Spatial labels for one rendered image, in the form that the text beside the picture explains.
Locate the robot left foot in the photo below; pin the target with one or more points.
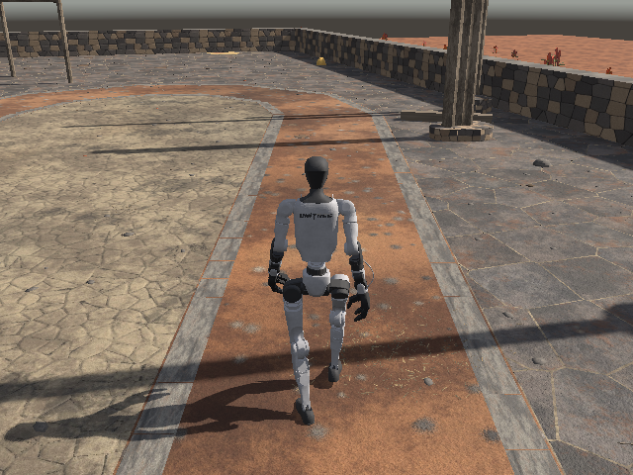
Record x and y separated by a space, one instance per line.
308 416

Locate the right robot forearm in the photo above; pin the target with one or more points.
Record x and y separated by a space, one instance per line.
358 272

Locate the robot left shin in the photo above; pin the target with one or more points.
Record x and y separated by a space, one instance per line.
302 375

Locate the right robot upper arm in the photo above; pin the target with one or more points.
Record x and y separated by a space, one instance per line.
346 208

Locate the robot left hand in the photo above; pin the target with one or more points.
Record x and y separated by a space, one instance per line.
277 279

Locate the left robot upper arm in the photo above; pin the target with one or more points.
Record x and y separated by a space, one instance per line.
285 209

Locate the left robot forearm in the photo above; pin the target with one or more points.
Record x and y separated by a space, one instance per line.
275 261

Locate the robot right hand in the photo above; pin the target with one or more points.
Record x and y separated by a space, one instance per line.
365 305

